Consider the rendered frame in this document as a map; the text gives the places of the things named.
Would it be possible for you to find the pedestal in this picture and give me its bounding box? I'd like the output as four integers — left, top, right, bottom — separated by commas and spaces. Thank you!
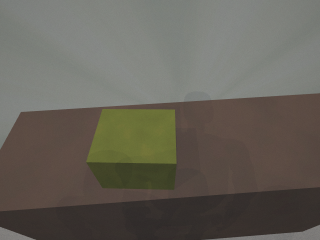
0, 93, 320, 240

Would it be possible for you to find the carton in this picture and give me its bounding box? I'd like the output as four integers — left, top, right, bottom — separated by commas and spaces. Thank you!
86, 109, 177, 190

